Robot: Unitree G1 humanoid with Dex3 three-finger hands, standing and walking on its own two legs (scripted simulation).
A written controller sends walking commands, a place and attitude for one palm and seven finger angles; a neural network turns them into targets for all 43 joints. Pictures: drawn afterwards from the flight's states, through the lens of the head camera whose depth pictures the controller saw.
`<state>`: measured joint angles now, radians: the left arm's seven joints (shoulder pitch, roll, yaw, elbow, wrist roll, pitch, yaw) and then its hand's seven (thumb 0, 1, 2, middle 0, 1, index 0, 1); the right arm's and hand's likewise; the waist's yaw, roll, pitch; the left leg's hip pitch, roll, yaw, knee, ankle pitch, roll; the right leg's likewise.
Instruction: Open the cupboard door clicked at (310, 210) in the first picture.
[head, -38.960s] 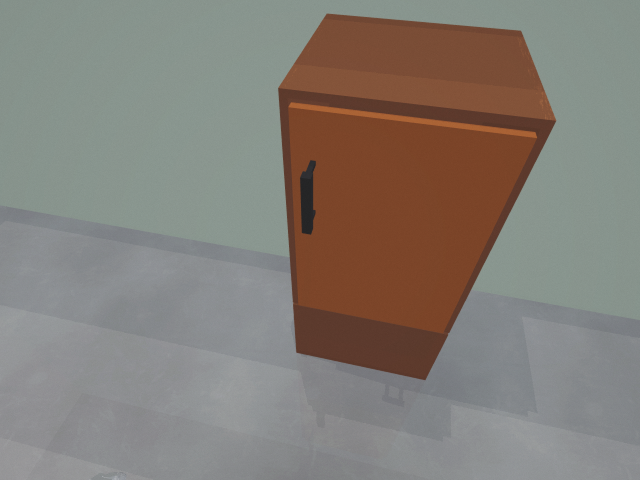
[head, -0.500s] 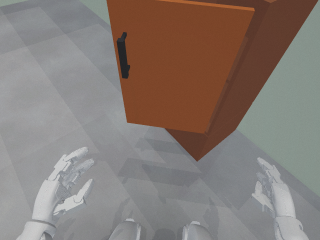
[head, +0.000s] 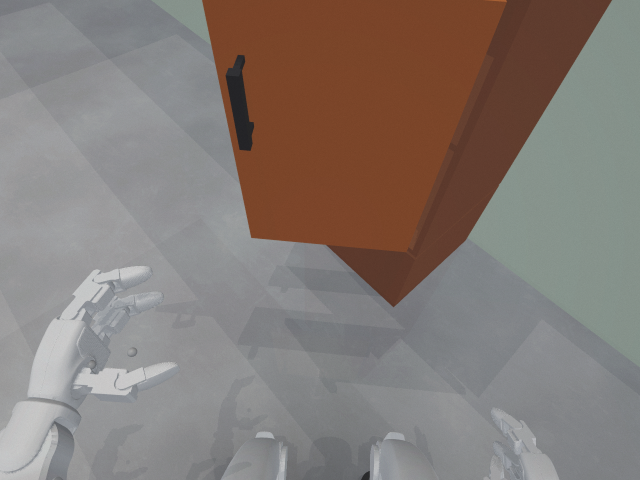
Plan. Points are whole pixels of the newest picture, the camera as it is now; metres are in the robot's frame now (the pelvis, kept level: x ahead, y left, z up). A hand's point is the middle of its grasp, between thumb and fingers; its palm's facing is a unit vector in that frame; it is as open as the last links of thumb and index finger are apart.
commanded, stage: raise the hand with hooked fingers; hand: left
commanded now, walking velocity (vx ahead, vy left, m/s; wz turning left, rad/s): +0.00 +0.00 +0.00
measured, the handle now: (243, 105) +0.64 +0.16 +0.07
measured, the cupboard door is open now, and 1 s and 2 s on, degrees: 42 42 42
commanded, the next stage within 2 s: move the hooked fingers beside the handle in 1.18 s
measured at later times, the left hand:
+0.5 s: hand (97, 307) +0.29 +0.26 +0.07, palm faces -0.02 -1.00 -0.05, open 13.9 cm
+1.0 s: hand (103, 286) +0.31 +0.26 +0.08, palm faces -0.04 -1.00 -0.03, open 14.0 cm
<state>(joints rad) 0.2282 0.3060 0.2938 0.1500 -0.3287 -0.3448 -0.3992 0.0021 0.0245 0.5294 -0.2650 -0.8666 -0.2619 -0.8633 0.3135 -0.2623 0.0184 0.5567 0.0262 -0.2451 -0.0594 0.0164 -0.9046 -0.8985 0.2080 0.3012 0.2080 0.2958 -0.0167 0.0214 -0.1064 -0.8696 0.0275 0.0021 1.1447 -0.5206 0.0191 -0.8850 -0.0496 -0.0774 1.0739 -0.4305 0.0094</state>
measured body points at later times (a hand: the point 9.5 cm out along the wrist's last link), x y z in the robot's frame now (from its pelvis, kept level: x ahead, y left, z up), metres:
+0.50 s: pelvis +0.02 +0.00 +0.01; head +0.09 +0.02 +0.46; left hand +0.28 +0.32 +0.07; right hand +0.20 -0.23 -0.05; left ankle +0.02 +0.10 -0.65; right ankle +0.05 -0.13 -0.65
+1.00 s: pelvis +0.02 -0.01 +0.02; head +0.09 +0.01 +0.46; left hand +0.30 +0.32 +0.08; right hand +0.17 -0.27 -0.05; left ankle +0.02 +0.10 -0.65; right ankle +0.05 -0.13 -0.65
